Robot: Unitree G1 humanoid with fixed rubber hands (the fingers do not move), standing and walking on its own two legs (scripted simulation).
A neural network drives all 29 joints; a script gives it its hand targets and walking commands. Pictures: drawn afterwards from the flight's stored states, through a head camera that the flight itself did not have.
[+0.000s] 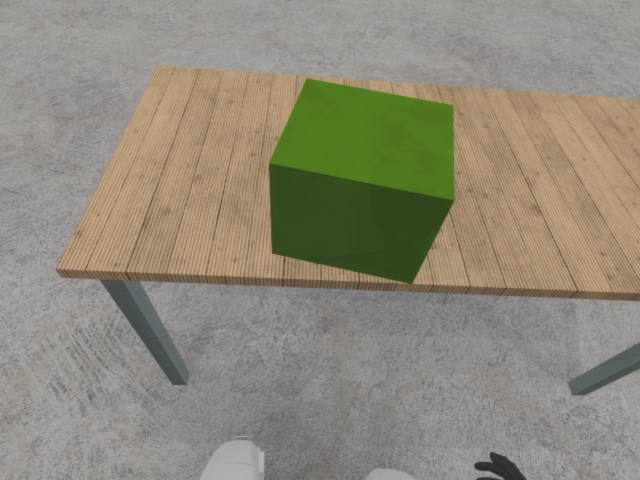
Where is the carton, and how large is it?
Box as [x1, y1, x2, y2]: [269, 78, 453, 283]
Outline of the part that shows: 307,78 269,162 272,253 411,283 453,201 452,105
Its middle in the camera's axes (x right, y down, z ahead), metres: +0.07 -0.10 +0.64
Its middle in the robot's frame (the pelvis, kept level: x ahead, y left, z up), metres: +0.54 -0.05 +0.03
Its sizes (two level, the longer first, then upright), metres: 0.240 0.217 0.200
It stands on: a table, 0.67 m high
